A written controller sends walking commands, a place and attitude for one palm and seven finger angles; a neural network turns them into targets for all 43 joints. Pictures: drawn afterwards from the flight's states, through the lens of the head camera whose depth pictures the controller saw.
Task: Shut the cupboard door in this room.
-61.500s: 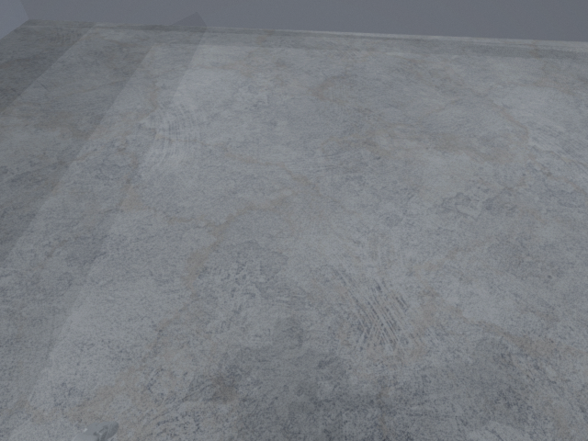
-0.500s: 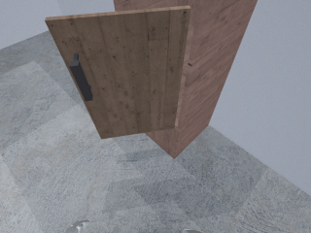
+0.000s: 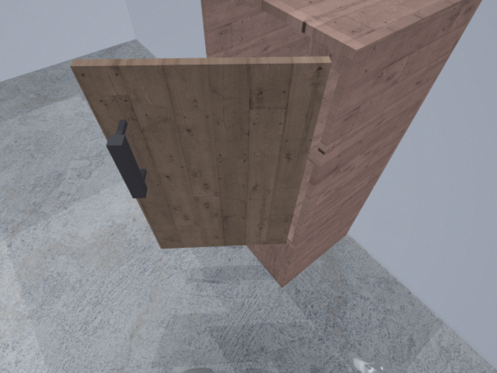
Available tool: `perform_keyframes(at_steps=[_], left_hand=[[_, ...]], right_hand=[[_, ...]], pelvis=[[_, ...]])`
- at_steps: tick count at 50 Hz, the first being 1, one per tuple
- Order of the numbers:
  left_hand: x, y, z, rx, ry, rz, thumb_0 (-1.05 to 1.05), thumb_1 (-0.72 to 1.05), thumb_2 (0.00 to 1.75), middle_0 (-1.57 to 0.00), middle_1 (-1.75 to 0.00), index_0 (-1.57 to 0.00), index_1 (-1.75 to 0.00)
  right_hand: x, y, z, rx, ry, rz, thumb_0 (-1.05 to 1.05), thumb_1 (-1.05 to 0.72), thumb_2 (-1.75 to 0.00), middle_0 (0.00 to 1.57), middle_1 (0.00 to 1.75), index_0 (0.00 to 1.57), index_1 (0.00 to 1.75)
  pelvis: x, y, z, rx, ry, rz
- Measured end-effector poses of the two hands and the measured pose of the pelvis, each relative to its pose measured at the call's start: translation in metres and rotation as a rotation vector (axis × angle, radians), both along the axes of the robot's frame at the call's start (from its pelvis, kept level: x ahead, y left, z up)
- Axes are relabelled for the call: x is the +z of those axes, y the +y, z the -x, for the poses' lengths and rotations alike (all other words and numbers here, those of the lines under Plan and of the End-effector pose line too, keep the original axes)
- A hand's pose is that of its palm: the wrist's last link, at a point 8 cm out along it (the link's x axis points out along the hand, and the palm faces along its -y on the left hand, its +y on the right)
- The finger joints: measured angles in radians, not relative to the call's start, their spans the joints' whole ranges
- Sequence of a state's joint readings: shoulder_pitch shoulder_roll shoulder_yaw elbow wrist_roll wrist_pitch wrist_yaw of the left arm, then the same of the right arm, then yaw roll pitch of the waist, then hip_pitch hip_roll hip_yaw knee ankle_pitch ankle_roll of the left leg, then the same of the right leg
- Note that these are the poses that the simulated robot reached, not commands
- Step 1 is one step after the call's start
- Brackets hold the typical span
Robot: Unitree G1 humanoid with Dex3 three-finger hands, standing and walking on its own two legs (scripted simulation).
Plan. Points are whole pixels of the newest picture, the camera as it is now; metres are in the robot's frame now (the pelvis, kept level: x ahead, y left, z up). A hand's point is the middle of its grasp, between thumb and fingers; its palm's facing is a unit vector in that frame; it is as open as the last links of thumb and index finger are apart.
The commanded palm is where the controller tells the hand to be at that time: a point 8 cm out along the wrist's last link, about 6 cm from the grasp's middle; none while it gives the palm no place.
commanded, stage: come to a stop and stand still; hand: left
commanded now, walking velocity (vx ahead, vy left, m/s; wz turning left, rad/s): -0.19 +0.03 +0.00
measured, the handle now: (131, 160) +0.43 +0.26 +0.06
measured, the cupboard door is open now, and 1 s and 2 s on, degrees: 55 55 55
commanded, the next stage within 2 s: look again from close up in 1.02 s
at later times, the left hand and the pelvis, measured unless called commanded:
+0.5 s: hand out of the picture +0.00 +0.17 -0.17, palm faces +0.07 -0.98 -0.20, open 7.4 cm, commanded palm none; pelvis -0.05 -0.01 +0.00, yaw +2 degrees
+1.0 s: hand out of the picture -0.10 +0.19 -0.17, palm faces +0.04 -0.99 -0.15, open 7.4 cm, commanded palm none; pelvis -0.06 +0.02 +0.01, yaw +0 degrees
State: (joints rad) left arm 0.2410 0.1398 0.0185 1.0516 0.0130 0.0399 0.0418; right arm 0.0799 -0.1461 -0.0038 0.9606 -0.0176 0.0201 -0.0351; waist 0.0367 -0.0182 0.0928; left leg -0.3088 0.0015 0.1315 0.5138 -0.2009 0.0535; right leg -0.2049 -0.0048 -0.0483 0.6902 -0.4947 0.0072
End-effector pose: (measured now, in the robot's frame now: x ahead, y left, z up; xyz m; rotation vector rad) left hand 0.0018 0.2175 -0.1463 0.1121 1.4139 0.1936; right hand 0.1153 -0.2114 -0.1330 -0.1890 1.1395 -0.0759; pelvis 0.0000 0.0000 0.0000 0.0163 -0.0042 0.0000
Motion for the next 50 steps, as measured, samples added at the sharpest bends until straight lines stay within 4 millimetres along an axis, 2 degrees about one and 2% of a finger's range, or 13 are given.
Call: perform_keyframes(at_steps=[7,12,17,24,33,44,50], left_hand=[[0.015,0.009,0.001,-0.021,-0.06,-0.117,0.0,0.91,0.89,-0.2,-0.3,-0.2,-0.3],[0.026,0.002,0.004,-0.037,-0.074,-0.119,0.0,0.91,0.89,-0.2,-0.3,-0.2,-0.3],[0.028,-0.006,0.001,-0.058,-0.105,-0.084,0.0,0.9,0.89,-0.2,-0.3,-0.2,-0.3],[0.011,0.001,0.012,-0.03,-0.132,-0.026,0.0,0.9,0.89,-0.2,-0.3,-0.2,-0.3],[0.002,0.016,0.04,-0.026,-0.104,0.024,0.0,0.91,0.89,-0.2,-0.3,-0.2,-0.3],[0.004,0.024,0.092,-0.02,0.03,0.031,0.0,0.91,0.89,-0.2,-0.29,-0.2,-0.3],[0.004,0.018,0.106,-0.017,0.081,0.045,0.0,0.91,0.89,-0.19,-0.29,-0.2,-0.3]], right_hand=[[-0.02,-0.041,0.036,-0.037,0.084,-0.014,0.0,-0.91,-0.9,0.2,0.3,0.21,0.3],[-0.011,-0.068,0.07,-0.077,0.156,0.014,0.01,-0.91,-0.9,0.2,0.3,0.2,0.3],[0.0,-0.077,0.097,-0.089,0.189,0.042,0.01,-0.91,-0.9,0.19,0.3,0.2,0.3],[0.004,-0.06,0.119,-0.062,0.173,0.08,0.01,-0.91,-0.9,0.19,0.3,0.2,0.3],[0.012,-0.01,0.147,-0.059,0.166,0.047,0.01,-0.92,-0.9,0.2,0.3,0.2,0.3],[0.007,0.013,0.188,-0.099,0.247,0.014,0.01,-0.92,-0.9,0.2,0.3,0.2,0.3],[0.006,0.019,0.2,-0.118,0.283,0.004,0.01,-0.91,-0.9,0.2,0.3,0.2,0.3]], pelvis=[[-0.006,-0.025,0.019,0.015,-0.01,-0.003],[0.004,-0.034,0.022,0.021,0.0,-0.016],[0.011,-0.034,0.029,0.017,0.015,-0.027],[0.005,-0.016,0.046,0.035,0.003,0.005],[0.01,0.005,0.061,0.011,-0.037,0.015],[0.012,0.02,0.066,0.003,-0.03,0.009],[0.012,0.021,0.064,-0.001,-0.026,0.009]])
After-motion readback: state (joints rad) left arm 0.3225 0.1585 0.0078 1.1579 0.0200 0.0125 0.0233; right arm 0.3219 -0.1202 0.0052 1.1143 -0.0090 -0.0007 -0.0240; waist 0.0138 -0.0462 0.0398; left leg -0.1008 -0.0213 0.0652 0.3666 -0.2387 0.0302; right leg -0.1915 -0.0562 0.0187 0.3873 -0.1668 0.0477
